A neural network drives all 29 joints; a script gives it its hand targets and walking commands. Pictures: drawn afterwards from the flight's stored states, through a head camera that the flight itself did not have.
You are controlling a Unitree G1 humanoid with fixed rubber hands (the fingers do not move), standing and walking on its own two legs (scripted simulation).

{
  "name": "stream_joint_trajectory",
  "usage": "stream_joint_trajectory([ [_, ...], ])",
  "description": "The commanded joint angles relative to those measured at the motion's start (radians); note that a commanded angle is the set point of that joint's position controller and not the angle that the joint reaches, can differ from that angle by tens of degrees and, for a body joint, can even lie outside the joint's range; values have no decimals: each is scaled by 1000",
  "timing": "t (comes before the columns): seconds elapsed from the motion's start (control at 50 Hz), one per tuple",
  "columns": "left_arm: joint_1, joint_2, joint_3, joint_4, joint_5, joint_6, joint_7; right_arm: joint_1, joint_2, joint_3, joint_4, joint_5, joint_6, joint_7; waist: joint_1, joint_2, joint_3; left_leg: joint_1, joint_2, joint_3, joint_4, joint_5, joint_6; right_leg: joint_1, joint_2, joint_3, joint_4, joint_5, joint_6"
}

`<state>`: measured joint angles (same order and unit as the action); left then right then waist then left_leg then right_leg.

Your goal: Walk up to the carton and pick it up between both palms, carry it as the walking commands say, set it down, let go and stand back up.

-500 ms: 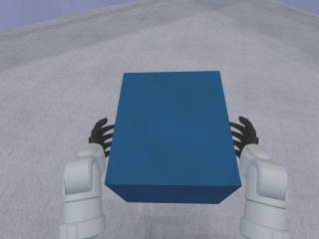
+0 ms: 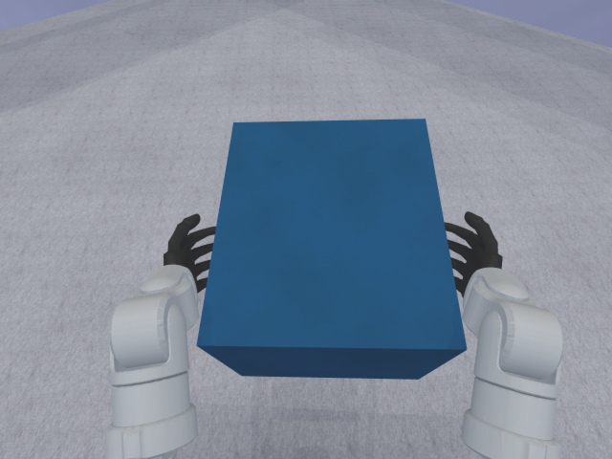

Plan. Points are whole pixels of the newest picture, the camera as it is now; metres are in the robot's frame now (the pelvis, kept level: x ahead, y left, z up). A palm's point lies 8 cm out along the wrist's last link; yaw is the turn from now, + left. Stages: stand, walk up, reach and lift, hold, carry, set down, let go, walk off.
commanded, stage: carry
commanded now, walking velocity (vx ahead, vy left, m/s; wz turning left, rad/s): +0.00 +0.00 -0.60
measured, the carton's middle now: (328, 254) +0.39 +0.00 +0.05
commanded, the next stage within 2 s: none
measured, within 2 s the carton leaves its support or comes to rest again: neither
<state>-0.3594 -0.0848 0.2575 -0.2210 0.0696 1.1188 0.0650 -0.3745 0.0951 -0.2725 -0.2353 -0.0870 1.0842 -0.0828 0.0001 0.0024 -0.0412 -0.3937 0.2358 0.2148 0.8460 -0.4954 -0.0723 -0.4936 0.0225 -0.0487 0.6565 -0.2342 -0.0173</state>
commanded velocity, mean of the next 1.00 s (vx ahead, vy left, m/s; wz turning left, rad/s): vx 0.00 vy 0.00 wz -0.60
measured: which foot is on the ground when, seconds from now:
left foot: up 0.00-0.34, down 0.36-0.76, up 0.78-1.00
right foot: down 0.00-0.36, up 0.38-0.74, down 0.76-1.00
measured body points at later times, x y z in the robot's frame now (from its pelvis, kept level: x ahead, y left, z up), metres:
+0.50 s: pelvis -0.04 +0.01 +0.02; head +0.00 +0.04 +0.47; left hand +0.32 +0.11 +0.10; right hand +0.25 -0.23 +0.14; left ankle -0.04 +0.11 -0.71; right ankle -0.05 -0.14 -0.63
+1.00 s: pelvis -0.09 -0.05 +0.02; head -0.05 -0.08 +0.47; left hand +0.29 -0.07 +0.10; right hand +0.12 -0.37 +0.10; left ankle -0.05 +0.08 -0.64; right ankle -0.09 -0.14 -0.71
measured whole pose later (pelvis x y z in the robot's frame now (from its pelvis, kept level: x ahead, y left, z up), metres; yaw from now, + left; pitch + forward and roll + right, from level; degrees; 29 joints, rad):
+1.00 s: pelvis -0.09 -0.05 +0.02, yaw -30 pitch +5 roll +3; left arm -0.40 -0.08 0.25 -0.20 0.07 1.09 0.06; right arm -0.39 0.10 -0.30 -0.23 -0.08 1.06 -0.08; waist 0.00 -0.04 0.01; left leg -0.55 0.04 0.11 1.06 -0.57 -0.08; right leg -0.45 0.01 0.04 0.58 -0.22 -0.04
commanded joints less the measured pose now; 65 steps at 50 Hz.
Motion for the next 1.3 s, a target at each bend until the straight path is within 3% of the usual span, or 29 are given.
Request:
stream_joint_trajectory([
  [0.0,-556,-631,-664,-67,-293,-21,-3,-526,688,726,5,282,7,19,15,-259,-386,-259,-136,-166,353,-248,-46,474,-352,519,-142,899,-156],
  [0.04,-535,-699,-671,-112,-290,-33,-26,-564,762,778,-63,314,-5,32,15,-171,-377,-232,-148,-203,351,-90,-19,398,-271,403,-179,550,-111],
  [0.06,-531,-724,-673,-126,-289,-40,-36,-551,787,781,-72,321,-9,40,16,-181,-362,-209,-155,-198,300,-32,-15,374,-237,371,-193,468,-102],
  [0.22,-539,-720,-671,-127,-279,-36,-53,-564,794,771,-77,316,1,40,35,-213,-362,-63,-269,-147,-31,18,11,301,-235,498,-294,287,-125],
  [0.26,-567,-717,-682,-136,-281,-37,-51,-576,793,767,-72,320,1,43,34,-214,-382,66,-283,-127,-153,47,23,231,-212,470,-309,255,-100],
  [0.3,-580,-721,-697,-138,-281,-32,-46,-542,783,751,-55,314,6,47,21,-217,-398,311,-275,-68,-380,114,31,100,-148,386,-322,192,-18],
  [0.32,-620,-715,-708,-138,-284,-32,-42,-554,772,740,-40,314,6,50,13,-178,-392,450,-222,-61,-485,133,39,4,-84,312,-299,113,35],
  [0.34,-647,-705,-714,-132,-283,-29,-35,-548,751,720,-10,312,6,52,0,72,-374,533,-5,-270,-560,110,80,-143,-19,229,-76,-138,23],
  [0.36,-626,-724,-722,-136,-275,-23,-35,-519,729,705,-4,293,4,56,-12,318,-352,489,322,-497,-557,234,193,-336,57,27,226,-336,48],
  [0.38,-678,-724,-727,-143,-287,-23,-33,-537,750,706,-16,297,5,61,-4,169,-280,357,374,-439,-548,363,241,-314,-39,21,434,-346,42],
  [0.42,-657,-731,-731,-96,-301,-14,-30,-503,757,699,7,285,13,61,8,39,-253,312,212,-213,-450,574,200,-247,-71,46,609,-223,39],
  [0.46,-711,-736,-759,-86,-309,-13,-19,-541,742,664,21,280,8,64,11,146,-262,396,110,-75,-367,820,131,-281,-46,8,578,-156,52],
  [0.5,-725,-738,-763,-80,-306,-10,-9,-562,721,641,23,283,1,67,1,218,-265,412,104,-37,-331,876,116,-269,-33,-43,505,-157,66],
  [0.64,-666,-736,-755,-81,-300,-9,5,-538,715,658,4,278,-4,63,-26,277,-321,413,169,6,-230,856,107,-120,-19,-133,154,-114,45],
  [0.7,-653,-712,-733,-64,-294,-7,-1,-561,699,679,1,273,0,55,-9,216,-345,378,166,32,-117,766,56,26,-5,-158,-120,37,34],
  [0.72,-649,-701,-717,-43,-286,-9,-4,-578,685,682,13,273,0,49,9,145,-351,280,137,44,-22,694,14,165,-35,-84,-246,171,22],
  [0.74,-672,-678,-699,-20,-281,-19,-6,-637,662,685,21,267,-3,42,24,-24,-361,25,76,0,136,262,-31,364,-197,179,-240,526,-43],
  [0.76,-655,-638,-665,29,-269,-21,-4,-651,668,713,24,279,4,41,15,-347,-368,-272,-98,0,287,-219,-80,530,-376,516,-136,1137,-134],
  [0.78,-539,-652,-674,-13,-282,-21,-10,-536,691,730,12,282,9,46,21,-305,-390,-294,-132,-100,367,-262,-76,535,-358,498,-104,1201,-168],
  [0.82,-545,-703,-683,-84,-291,-32,-30,-577,763,783,-50,319,-2,53,15,-214,-379,-284,-136,-175,389,-132,-48,466,-296,399,-140,821,-140],
  [0.88,-557,-764,-687,-128,-294,-52,-49,-612,820,796,-117,347,-19,59,20,-202,-409,-246,-167,-168,309,-42,-37,476,-240,335,-134,767,-128],
  [1.04,-570,-719,-679,-121,-279,-34,-45,-610,783,761,-82,319,3,39,32,-208,-384,-123,-265,-142,25,16,-4,388,-259,489,-231,555,-157],
  [1.12,-562,-717,-692,-133,-277,-23,-40,-578,780,742,-72,318,15,42,30,-192,-390,139,-279,-115,-233,90,19,212,-208,458,-248,374,-103],
  [1.16,-610,-699,-697,-122,-279,-20,-31,-574,768,726,-40,314,17,43,14,-165,-406,430,-204,-94,-461,166,32,37,-119,358,-207,179,-25],
  [1.18,-644,-687,-698,-105,-272,-16,-23,-586,736,708,-16,307,17,43,-3,61,-381,548,17,-297,-557,143,86,-139,-38,255,-14,-112,-3],
  [1.2,-609,-691,-687,-72,-258,-6,-21,-574,699,698,-7,290,17,42,-8,312,-365,547,347,-502,-535,403,191,-328,50,66,304,-361,40],
  [1.22,-633,-693,-695,-93,-265,-2,-20,-517,704,684,1,278,23,48,-15,171,-301,371,412,-454,-531,491,265,-301,-44,37,518,-392,39],
  [1.26,-699,-719,-716,-63,-293,2,-25,-553,733,678,17,272,27,47,-8,8,-250,262,251,-237,-477,491,229,-225,-75,73,721,-239,47],
  [1.28,-695,-722,-721,-47,-291,3,-21,-554,730,666,30,274,26,52,-4,43,-249,279,179,-137,-445,562,182,-239,-64,65,739,-189,49],
])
